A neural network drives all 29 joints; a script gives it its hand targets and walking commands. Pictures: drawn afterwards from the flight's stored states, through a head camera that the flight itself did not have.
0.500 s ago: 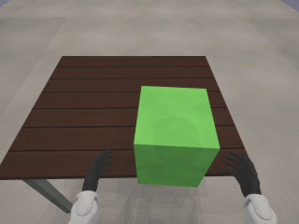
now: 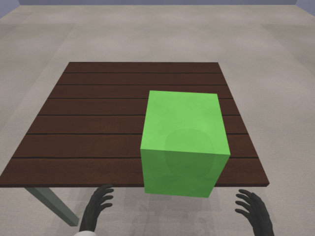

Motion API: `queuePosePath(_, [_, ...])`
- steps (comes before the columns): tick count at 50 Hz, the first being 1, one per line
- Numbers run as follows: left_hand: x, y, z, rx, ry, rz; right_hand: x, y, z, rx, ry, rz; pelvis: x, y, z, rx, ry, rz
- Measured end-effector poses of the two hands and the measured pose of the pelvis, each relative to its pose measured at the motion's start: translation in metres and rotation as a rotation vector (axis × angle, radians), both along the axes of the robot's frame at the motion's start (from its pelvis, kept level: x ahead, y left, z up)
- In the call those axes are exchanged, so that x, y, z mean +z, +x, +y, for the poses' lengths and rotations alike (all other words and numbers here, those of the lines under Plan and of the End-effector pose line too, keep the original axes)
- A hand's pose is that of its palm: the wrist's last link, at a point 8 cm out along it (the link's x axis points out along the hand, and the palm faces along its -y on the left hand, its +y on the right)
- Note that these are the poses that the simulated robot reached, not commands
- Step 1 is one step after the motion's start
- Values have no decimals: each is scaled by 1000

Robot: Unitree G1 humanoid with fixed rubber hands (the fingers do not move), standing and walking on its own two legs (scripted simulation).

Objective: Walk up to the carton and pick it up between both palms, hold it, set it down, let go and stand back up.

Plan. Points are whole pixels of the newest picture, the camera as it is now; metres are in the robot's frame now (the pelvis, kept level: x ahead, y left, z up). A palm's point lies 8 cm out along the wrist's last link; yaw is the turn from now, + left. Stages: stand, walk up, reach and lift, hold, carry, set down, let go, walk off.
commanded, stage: set down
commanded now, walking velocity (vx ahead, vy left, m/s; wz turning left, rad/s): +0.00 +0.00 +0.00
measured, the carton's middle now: (179, 145) +0.39 -0.04 -0.01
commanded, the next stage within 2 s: let go in 1.06 s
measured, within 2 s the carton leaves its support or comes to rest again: neither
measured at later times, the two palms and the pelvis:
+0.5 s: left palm (83, 225) +0.17 +0.21 -0.06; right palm (258, 234) +0.16 -0.22 -0.06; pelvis +0.01 +0.00 +0.01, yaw -1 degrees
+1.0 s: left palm (75, 231) +0.16 +0.24 -0.08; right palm out of the picture +0.15 -0.21 -0.07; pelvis +0.01 +0.01 +0.01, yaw -2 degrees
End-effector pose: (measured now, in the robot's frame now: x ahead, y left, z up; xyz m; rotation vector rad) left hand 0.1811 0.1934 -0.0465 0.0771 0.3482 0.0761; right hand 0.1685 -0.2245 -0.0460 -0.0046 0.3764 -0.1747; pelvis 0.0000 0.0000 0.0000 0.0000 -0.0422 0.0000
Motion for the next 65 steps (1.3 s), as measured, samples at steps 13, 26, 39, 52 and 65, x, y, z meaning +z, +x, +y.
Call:
queuePosePath(13, [-6, 3, 10, 7, 22, 104, -5, 0, 2, 24, -23, 81, 3, 5, -3, -6, 5, -21])
queuePosePath(26, [-16, -7, 22, 13, 44, 239, -13, -10, 7, 39, -42, 189, 6, 14, 0, -15, -1, -29])
queuePosePath(39, [-23, -12, 33, 16, 63, 362, -18, -14, 12, 61, -66, 282, 8, 16, 8, -25, -10, -21])
queuePosePath(52, [-30, -18, 44, 22, 86, 479, -28, -23, 16, 84, -81, 373, 8, 13, 15, -33, -15, -14])
queuePosePath(65, [-29, -12, 46, 12, 111, 494, -32, -25, 9, 88, -97, 383, 6, 7, 14, -37, -14, -8])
